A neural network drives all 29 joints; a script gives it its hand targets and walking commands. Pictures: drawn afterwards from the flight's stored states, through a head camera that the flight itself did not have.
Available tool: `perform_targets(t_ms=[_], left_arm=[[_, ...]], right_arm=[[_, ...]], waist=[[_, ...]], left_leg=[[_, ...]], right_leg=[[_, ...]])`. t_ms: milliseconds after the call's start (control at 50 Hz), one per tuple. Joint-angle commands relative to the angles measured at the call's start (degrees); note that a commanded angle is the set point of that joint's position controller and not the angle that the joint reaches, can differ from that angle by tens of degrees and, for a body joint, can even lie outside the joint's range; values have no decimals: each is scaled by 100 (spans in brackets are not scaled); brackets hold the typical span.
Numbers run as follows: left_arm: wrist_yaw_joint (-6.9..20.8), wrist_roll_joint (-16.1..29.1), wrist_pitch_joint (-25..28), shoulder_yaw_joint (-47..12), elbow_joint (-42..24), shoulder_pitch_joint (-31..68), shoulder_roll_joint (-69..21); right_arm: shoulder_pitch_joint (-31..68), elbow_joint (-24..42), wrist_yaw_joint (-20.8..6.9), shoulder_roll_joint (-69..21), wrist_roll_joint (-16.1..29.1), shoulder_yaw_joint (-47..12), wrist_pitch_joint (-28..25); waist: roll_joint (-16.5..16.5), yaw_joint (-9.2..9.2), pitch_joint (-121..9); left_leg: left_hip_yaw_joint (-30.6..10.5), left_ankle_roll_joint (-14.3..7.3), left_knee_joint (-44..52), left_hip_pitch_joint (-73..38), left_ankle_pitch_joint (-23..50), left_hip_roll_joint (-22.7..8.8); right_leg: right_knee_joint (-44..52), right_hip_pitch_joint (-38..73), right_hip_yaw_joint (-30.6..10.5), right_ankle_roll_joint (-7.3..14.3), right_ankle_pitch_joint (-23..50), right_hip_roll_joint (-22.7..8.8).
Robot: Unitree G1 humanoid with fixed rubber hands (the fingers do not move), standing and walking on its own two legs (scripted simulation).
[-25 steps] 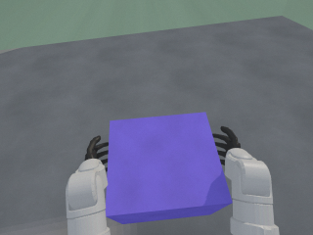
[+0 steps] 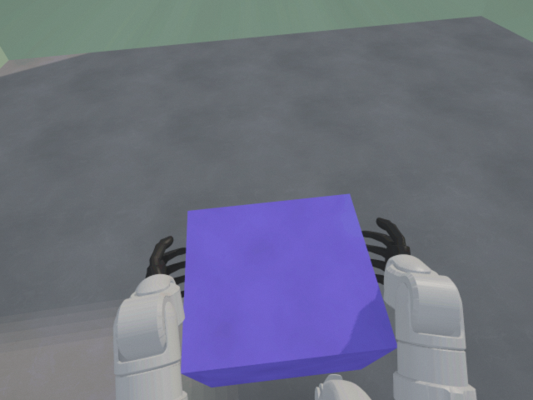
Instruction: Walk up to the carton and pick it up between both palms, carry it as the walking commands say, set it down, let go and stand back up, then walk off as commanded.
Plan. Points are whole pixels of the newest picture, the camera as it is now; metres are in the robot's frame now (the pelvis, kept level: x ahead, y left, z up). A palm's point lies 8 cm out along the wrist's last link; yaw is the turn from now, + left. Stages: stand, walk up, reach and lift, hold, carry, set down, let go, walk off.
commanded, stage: carry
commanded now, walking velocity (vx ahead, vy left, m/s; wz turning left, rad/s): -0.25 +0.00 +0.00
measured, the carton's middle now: (278, 293) +0.29 +0.02 -0.01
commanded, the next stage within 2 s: none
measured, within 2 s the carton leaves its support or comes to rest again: neither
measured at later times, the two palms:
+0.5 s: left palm out of the picture +0.05 +0.17 +0.07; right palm out of the picture +0.08 -0.16 +0.07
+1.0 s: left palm out of the picture -0.13 +0.14 +0.10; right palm out of the picture -0.10 -0.19 +0.09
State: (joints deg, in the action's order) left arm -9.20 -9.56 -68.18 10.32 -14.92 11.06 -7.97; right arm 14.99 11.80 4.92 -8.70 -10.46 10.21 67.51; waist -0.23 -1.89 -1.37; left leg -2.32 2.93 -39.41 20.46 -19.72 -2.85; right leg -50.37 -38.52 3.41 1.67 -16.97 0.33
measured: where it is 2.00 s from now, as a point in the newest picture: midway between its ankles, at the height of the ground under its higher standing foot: outside the picture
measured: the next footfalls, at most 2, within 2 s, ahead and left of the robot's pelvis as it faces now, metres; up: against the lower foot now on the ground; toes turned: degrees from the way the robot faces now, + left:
right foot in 0.12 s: +0.02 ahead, -0.12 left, +0.00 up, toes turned -2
left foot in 0.46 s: -0.17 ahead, +0.14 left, +0.00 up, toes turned +0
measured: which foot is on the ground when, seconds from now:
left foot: down 0.00-0.14, up 0.16-0.44, down 0.46-0.72, up 0.74-1.00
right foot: up 0.00-0.10, down 0.12-0.46, up 0.48-0.68, down 0.70-1.00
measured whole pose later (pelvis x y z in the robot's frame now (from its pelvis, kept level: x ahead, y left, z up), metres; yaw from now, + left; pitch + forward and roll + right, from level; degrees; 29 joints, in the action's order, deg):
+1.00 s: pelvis -0.39 -0.04 +0.00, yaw +1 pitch +4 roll +0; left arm -9.9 -9.3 -68.5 9.8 -16.1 13.1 -8.3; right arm 14.8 14.8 5.2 -8.2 -10.5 10.1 67.3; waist -1.2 -1.8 -5.5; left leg -2.0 4.0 -45.4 22.4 -26.1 -2.7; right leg -33.6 -31.7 3.3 2.4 -6.0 -0.2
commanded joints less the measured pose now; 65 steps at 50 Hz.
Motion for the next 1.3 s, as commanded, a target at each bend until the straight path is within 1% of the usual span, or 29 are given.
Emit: perform_targets(t_ms=[0, 60, 80, 120, 140, 180, 220, 360, 400, 420, 460, 480, 520, 620, 640, 660, 680, 700, 720, 760, 820, 920, 960, 1000, 1020, 1040, 1140, 1180, 1280], left_arm=[[2290, 3237, -7, -4561, -556, 3973, -5408], [2279, 3063, -124, -4420, -332, 3445, -5237], [2299, 3036, -119, -4393, -280, 3341, -5164], [2340, 3019, -85, -4376, -183, 3435, -5146], [2382, 3055, -50, -4302, -329, 3487, -5234], [2391, 3058, -27, -4272, -452, 3542, -5408], [2358, 3024, 36, -4279, -587, 3704, -5461], [2250, 2934, -41, -4300, -376, 3340, -5344], [2220, 2906, -37, -4407, -367, 3299, -5367], [2206, 2907, -29, -4454, -418, 3475, -5354], [2218, 2990, 6, -4578, -658, 3986, -5450], [2237, 3068, 51, -4678, -850, 4316, -5570], [2236, 3222, 95, -4762, -952, 4416, -5581], [2221, 3122, -123, -4522, -607, 3646, -5267], [2243, 3099, -134, -4518, -509, 3494, -5243], [2266, 3106, -131, -4493, -501, 3515, -5224], [2286, 3110, -126, -4469, -464, 3658, -5148], [2308, 3073, -103, -4431, -401, 3545, -5206], [2355, 3088, -65, -4345, -562, 3621, -5324], [2368, 3069, -46, -4312, -611, 3614, -5442], [2343, 2998, 19, -4233, -650, 3638, -5355], [2265, 2840, -61, -4211, -310, 3194, -5253], [2246, 2789, -76, -4270, -155, 3063, -5282], [2233, 2790, -93, -4326, -160, 3273, -5269], [2253, 2825, -113, -4347, -91, 3453, -5363], [2287, 2861, -97, -4423, -216, 3734, -5424], [2255, 3006, -112, -4542, -114, 3838, -5348], [2269, 2905, -163, -4409, 79, 3648, -5238], [2291, 2919, -137, -4431, -134, 3922, -5276]], right_arm=[[2788, 434, -1609, -5488, 2699, -4376, 12], [2339, 188, -1568, -5194, 2504, -4263, 96], [2277, 151, -1565, -5132, 2511, -4290, 100], [2515, 253, -1569, -5145, 2545, -4299, 98], [2774, 424, -1550, -5346, 2659, -4466, 51], [2950, 506, -1567, -5504, 2783, -4527, 5], [3135, 672, -1589, -5635, 2898, -4590, -24], [2596, 469, -1585, -5314, 2883, -4423, 117], [2409, 358, -1630, -5362, 2834, -4347, 100], [2402, 279, -1658, -5450, 2797, -4336, 74], [2379, 337, -1739, -5379, 2610, -4146, -20], [2451, 404, -1784, -5557, 2735, -4174, -43], [2755, 607, -1736, -5660, 2831, -4330, -31], [2373, 350, -1604, -5208, 2554, -4264, 93], [2293, 281, -1599, -5124, 2530, -4256, 112], [2260, 253, -1587, -5126, 2533, -4288, 112], [2348, 314, -1576, -5126, 2550, -4316, 114], [2565, 384, -1593, -5195, 2622, -4325, 115], [2806, 570, -1567, -5372, 2697, -4476, 56], [2864, 557, -1573, -5524, 2799, -4495, 16], [3072, 757, -1586, -5506, 2947, -4636, -18], [2417, 350, -1580, -5333, 2852, -4490, 113], [2148, 106, -1621, -5382, 2819, -4409, 140], [2148, -25, -1680, -5415, 2724, -4340, 137], [2079, -106, -1700, -5345, 2515, -4180, 118], [2151, -102, -1756, -5396, 2504, -4111, 81], [2357, -174, -1726, -5348, 2613, -4088, 132], [2206, -325, -1718, -5274, 2540, -4110, 186], [2592, -170, -1751, -5394, 2722, -4237, 139]], waist=[[-1376, 50, -1425], [-1700, 47, -1784], [-1072, 65, -1814], [1703, 250, -1688], [1580, 141, -1760], [775, 98, -1854], [904, 100, -1648], [1227, 50, -2328], [1037, 146, -2395], [174, 180, -2221], [-2635, 324, -1399], [-2208, 318, -948], [-1142, 213, -943], [-1777, 103, -1820], [-1678, 53, -1811], [-858, 71, -1782], [848, 194, -1662], [1612, 217, -1592], [1321, 126, -1774], [661, 93, -1867], [857, 112, -1862], [1092, 55, -2195], [1118, 113, -2108], [-137, 183, -2064], [-1419, 240, -1689], [-2019, 209, -1114], [-292, 64, -1442], [195, 142, -1470], [962, 214, -1230]], left_leg=[[-451, -879, 1249, 815, 2187, -1184], [-490, -706, 481, -298, 3757, -1032], [-267, -493, -29, 101, 2633, -805], [366, 35, -1684, 1620, -1690, 77], [293, 47, -2630, 1501, -1608, 125], [77, -15, -3340, 990, -856, 205], [282, 48, -3327, 769, -373, 158], [544, -62, -151, 234, -1061, 271], [708, -245, 1614, -731, -394, 305], [169, -357, 2074, -1107, -347, -82], [-2699, -1494, 2826, 408, -570, -2360], [-2213, -1633, 3028, 1520, -1022, -2295], [-1199, -1395, 2192, 1508, 423, -1717], [-632, -874, 734, -427, 3805, -1133], [-547, -744, 558, -199, 3072, -1086], [-272, -457, -69, 370, 1812, -718], [120, -109, -720, 1609, -680, -75], [369, 4, -2112, 1593, -1757, 144], [181, 4, -2873, 1558, -1566, 201], [45, -28, -3331, 1113, -741, 180], [417, 47, -2515, 773, -232, 214], [595, -97, 90, 262, -1043, 355], [979, -248, 1891, -672, -313, 486], [-93, -525, 2498, -1333, -1344, -285], [-1568, -915, 3018, -626, -2085, -1159], [-1740, -1017, 3055, 782, -2546, -1462], [180, -338, 1186, 792, 14, -196], [112, -286, 763, 302, 55, -7], [672, -493, 166, -510, -855, 551]], right_leg=[[-928, 1309, -551, -134, -563, -267], [2047, 1955, -114, -131, 134, -81], [2852, 2569, -631, -203, 697, -387], [2758, 2983, -2837, 359, 4405, -2589], [2667, 2802, -2424, 759, 4787, -2546], [2979, 2089, -1680, 661, 1962, -1872], [3435, 1704, -1427, 488, 120, -1558], [3177, 2913, -1918, 681, 1162, -1694], [3040, 2463, -1582, 232, 532, -1542], [2703, 1833, -1266, -131, -201, -1178], [115, 473, -29, -543, -1360, 263], [-1685, 792, -395, -416, -1040, 246], [-2552, 865, -590, -289, -664, 106], [1275, 1604, -109, -129, -456, -18], [2285, 2110, -205, -160, 149, -83], [3004, 2693, -1000, -163, 670, -541], [3085, 3182, -2675, 138, 2786, -1928], [2824, 2791, -2833, 627, 4245, -2647], [2734, 2761, -2499, 823, 4458, -2485], [2994, 2265, -1685, 673, 1933, -1807], [3804, 2194, -1771, 238, -1212, -1592], [3617, 2771, -2021, 430, -1034, -1684], [3499, 2453, -1626, 150, -1247, -1438], [2925, 1665, -1083, -424, -768, -894], [2178, 1325, -307, -740, -212, -183], [1246, 1446, -134, -490, -214, -64], [2393, 2746, -845, -45, 1139, -598], [3022, 2255, -1557, 92, 235, -1138], [4046, 787, -1287, -184, -2426, -998]])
